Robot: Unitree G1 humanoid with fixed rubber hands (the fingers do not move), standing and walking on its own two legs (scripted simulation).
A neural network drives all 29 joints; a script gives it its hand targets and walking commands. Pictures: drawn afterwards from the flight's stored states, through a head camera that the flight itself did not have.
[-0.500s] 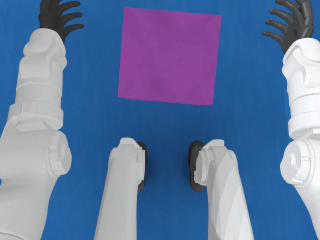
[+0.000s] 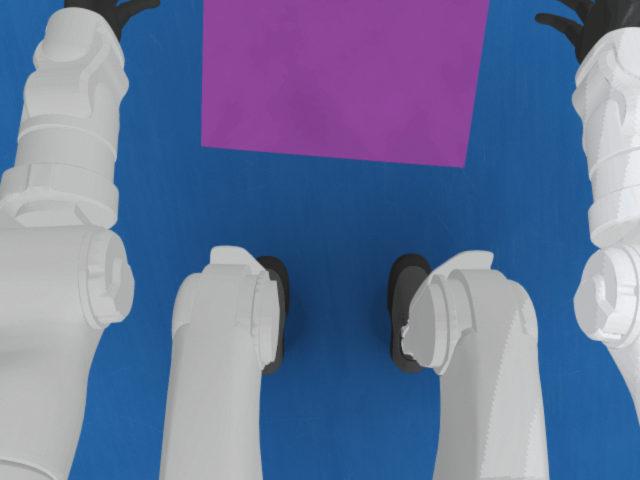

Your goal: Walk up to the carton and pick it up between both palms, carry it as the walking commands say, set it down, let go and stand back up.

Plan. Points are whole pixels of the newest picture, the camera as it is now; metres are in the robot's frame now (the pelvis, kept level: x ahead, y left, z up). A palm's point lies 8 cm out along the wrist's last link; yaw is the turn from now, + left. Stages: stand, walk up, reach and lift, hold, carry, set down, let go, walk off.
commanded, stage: reach and lift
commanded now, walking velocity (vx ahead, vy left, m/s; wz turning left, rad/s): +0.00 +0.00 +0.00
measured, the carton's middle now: (340, 52) +0.54 +0.01 -0.30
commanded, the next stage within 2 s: none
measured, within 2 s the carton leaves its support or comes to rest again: leaves its support in 2.00 s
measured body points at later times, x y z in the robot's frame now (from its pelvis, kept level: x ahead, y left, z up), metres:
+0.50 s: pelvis +0.00 +0.00 -0.05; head +0.37 +0.01 +0.19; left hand +0.54 +0.23 -0.24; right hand +0.54 -0.22 -0.23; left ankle +0.10 +0.12 -0.37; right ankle +0.11 -0.13 -0.37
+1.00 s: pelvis -0.01 +0.00 -0.05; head +0.37 +0.01 +0.19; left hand +0.55 +0.20 -0.23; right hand +0.54 -0.19 -0.24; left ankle +0.10 +0.12 -0.37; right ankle +0.11 -0.12 -0.37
